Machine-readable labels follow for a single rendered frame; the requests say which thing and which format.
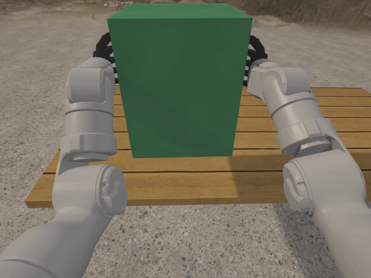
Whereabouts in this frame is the robot left hand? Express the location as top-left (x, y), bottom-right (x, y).
top-left (93, 32), bottom-right (119, 84)

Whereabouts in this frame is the robot right forearm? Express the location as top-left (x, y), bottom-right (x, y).
top-left (246, 58), bottom-right (366, 198)

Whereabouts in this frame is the right robot upper arm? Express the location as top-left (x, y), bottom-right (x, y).
top-left (283, 149), bottom-right (371, 278)

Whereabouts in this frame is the carton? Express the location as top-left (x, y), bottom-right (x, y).
top-left (107, 3), bottom-right (253, 158)

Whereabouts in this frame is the robot left forearm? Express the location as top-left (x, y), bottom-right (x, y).
top-left (52, 57), bottom-right (117, 208)

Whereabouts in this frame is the left robot upper arm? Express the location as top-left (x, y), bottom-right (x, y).
top-left (0, 164), bottom-right (128, 278)

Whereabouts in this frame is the robot right hand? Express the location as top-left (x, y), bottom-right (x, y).
top-left (243, 35), bottom-right (268, 87)

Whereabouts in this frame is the table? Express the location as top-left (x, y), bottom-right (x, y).
top-left (25, 85), bottom-right (371, 208)

